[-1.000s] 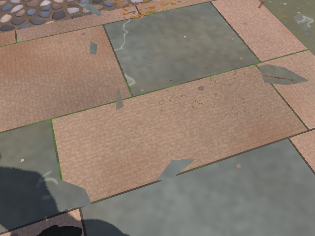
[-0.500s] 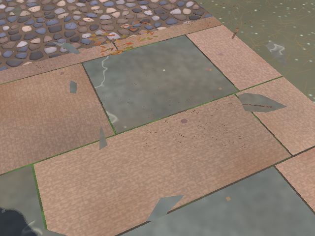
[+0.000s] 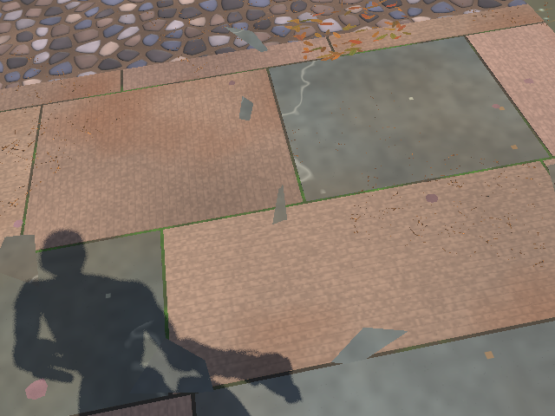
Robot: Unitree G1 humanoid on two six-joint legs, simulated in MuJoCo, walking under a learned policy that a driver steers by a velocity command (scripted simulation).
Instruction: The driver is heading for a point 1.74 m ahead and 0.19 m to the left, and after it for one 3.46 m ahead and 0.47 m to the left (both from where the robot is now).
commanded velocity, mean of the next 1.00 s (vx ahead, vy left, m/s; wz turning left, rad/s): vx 0.00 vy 0.00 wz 0.32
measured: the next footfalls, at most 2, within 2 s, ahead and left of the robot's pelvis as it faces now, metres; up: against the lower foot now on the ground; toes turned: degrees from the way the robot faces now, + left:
left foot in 0.34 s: +0.01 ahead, +0.12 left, +0.00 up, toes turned +13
right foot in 0.78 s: +0.06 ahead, -0.07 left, +0.00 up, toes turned +18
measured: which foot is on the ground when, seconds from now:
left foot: up 0.00-0.32, down 0.34-1.00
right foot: down 0.00-0.34, up 0.36-0.76, down 0.78-1.00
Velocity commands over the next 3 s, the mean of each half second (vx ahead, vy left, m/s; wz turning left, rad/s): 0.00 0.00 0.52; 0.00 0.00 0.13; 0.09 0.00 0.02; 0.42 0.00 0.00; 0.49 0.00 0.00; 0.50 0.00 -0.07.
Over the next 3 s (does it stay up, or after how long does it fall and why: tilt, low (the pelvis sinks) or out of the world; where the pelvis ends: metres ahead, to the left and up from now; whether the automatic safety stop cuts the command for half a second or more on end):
stays up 0.76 0.32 0.00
